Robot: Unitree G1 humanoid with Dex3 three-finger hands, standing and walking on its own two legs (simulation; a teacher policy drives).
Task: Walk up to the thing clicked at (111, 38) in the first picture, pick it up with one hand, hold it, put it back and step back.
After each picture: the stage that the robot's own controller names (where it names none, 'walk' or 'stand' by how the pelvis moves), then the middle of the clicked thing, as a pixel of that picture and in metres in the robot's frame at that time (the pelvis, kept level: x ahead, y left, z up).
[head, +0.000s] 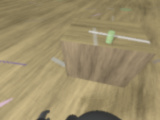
stand; (110, 37) +0.83 -0.15 +0.03
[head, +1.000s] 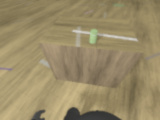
walk; (93, 36) +0.73 +0.05 +0.07
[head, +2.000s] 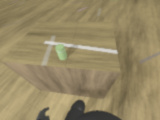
walk; (61, 52) +0.47 +0.28 +0.05
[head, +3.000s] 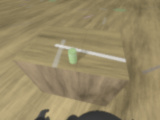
stand; (72, 56) +0.49 +0.18 +0.04
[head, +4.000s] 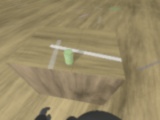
stand; (68, 57) +0.48 +0.21 +0.03
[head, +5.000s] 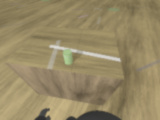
stand; (68, 57) +0.48 +0.21 +0.03
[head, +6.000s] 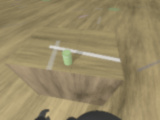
stand; (67, 57) +0.47 +0.22 +0.03
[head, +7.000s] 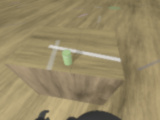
rise first; (67, 57) +0.47 +0.22 +0.03
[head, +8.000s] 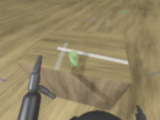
rise first; (74, 58) +0.47 +0.20 +0.03
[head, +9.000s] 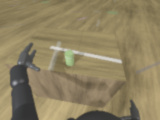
go down; (69, 58) +0.48 +0.18 +0.04
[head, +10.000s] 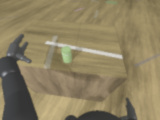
go down; (66, 55) +0.47 +0.18 +0.05
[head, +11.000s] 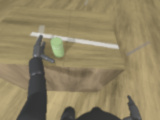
close in; (57, 47) +0.47 +0.20 +0.09
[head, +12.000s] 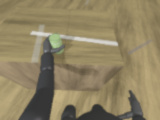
close; (56, 44) +0.50 +0.20 +0.10
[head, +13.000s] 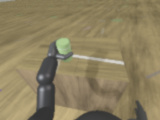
lift; (65, 50) +0.33 +0.16 +0.27
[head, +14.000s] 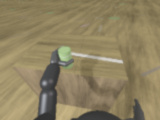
hold; (66, 58) +0.33 +0.17 +0.21
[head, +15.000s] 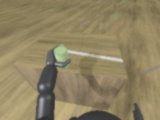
hold; (62, 58) +0.32 +0.19 +0.21
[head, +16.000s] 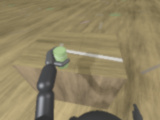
hold; (61, 58) +0.33 +0.20 +0.20
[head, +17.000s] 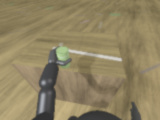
crouch; (63, 57) +0.34 +0.19 +0.19
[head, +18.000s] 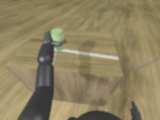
crouch; (58, 39) +0.44 +0.22 +0.24
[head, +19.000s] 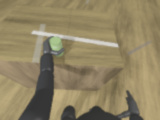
lower; (57, 47) +0.48 +0.20 +0.08
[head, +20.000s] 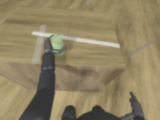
lower; (58, 45) +0.48 +0.20 +0.10
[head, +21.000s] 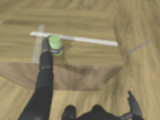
lower; (56, 45) +0.49 +0.21 +0.09
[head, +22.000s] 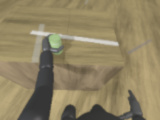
lower; (56, 44) +0.49 +0.20 +0.10
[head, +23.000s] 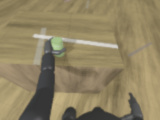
loosen; (58, 47) +0.48 +0.20 +0.10
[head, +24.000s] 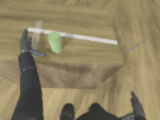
rise; (55, 43) +0.49 +0.20 +0.10
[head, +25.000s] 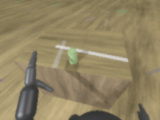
sink last; (72, 56) +0.48 +0.20 +0.06
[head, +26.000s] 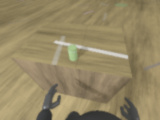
stand; (72, 53) +0.49 +0.19 +0.05
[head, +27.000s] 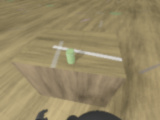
stand; (70, 56) +0.50 +0.20 +0.04
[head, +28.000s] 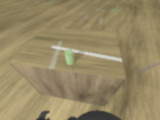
stand; (69, 57) +0.49 +0.21 +0.03
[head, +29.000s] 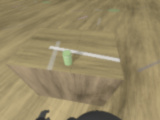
stand; (67, 57) +0.48 +0.22 +0.03
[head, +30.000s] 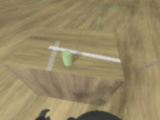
stand; (67, 58) +0.46 +0.22 +0.03
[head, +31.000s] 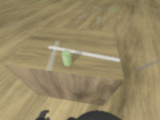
stand; (66, 58) +0.47 +0.22 +0.03
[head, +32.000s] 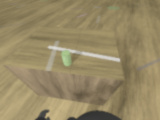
walk; (66, 58) +0.46 +0.22 +0.03
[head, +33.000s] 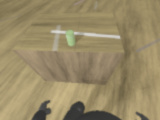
walk; (70, 38) +0.62 +0.23 +0.05
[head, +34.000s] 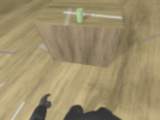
walk; (79, 15) +0.95 +0.19 +0.06
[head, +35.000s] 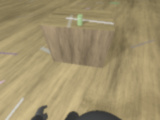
walk; (80, 20) +1.11 +0.20 +0.05
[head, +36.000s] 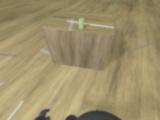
stand; (81, 23) +1.09 +0.19 +0.03
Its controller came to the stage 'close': yes
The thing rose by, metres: 0.22
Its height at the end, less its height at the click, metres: +0.00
